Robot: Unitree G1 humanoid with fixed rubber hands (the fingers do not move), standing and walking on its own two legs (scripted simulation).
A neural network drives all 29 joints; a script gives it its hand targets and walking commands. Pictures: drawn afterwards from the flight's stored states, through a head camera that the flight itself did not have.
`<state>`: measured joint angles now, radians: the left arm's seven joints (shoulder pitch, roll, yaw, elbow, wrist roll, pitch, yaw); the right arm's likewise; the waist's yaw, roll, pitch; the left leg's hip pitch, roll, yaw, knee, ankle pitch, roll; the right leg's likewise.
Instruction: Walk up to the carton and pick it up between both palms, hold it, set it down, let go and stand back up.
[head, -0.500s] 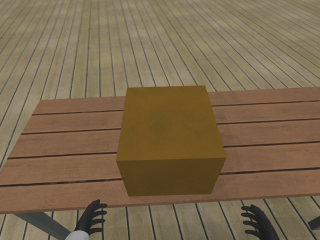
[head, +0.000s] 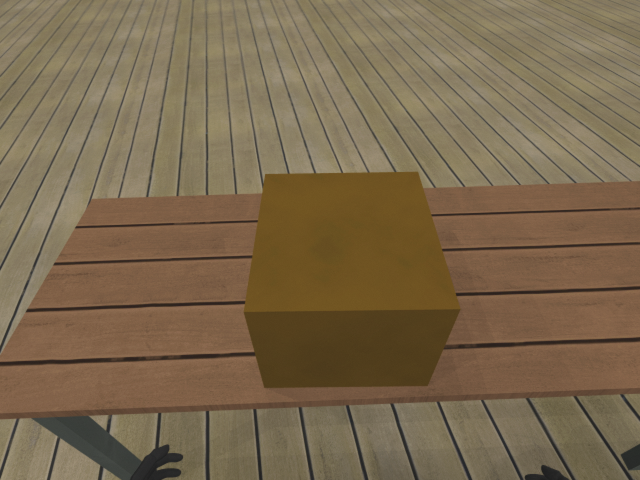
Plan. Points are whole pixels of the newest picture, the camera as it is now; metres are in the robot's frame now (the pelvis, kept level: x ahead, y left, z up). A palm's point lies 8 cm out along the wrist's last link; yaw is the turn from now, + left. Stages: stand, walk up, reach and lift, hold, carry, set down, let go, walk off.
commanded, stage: stand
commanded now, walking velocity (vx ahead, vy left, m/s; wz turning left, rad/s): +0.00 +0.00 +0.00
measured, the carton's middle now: (343, 276) +0.43 +0.01 -0.02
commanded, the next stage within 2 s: none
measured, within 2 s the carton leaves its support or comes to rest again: neither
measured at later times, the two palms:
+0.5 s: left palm out of the picture +0.04 +0.28 -0.11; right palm out of the picture +0.04 -0.25 -0.10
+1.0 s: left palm out of the picture +0.04 +0.27 -0.11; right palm out of the picture +0.05 -0.25 -0.11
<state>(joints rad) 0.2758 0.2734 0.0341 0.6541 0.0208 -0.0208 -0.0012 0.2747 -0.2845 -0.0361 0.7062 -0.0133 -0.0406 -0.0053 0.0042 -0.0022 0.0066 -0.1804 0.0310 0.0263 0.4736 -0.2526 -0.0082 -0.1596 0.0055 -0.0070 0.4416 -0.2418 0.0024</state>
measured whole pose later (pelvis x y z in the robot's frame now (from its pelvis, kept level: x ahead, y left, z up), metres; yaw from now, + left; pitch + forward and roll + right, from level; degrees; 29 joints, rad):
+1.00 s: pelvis -0.03 +0.01 -0.01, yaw +0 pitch -2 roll +0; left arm 0.34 0.28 -0.01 0.73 0.01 -0.02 0.00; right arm 0.35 -0.29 0.01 0.71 -0.01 -0.02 0.00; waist 0.00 0.00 0.02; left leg -0.25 0.00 0.03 0.52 -0.24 0.01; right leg -0.24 -0.02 0.02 0.51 -0.24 0.03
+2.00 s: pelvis -0.01 +0.01 +0.00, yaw +0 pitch -2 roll +0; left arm 0.33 0.28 0.00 0.75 0.01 -0.01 0.01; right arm 0.35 -0.29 0.01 0.74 -0.01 -0.01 -0.01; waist 0.00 0.00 0.02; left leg -0.23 0.01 0.02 0.51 -0.25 0.00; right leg -0.23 -0.01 0.03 0.51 -0.25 0.02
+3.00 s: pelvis -0.01 +0.01 +0.00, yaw +0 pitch -2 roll +0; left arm 0.33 0.28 0.00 0.78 0.01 0.00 0.01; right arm 0.34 -0.29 0.00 0.77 -0.01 -0.01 -0.01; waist 0.00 0.00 0.02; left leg -0.22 0.01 0.01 0.49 -0.25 0.00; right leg -0.21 0.00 0.03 0.49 -0.25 0.02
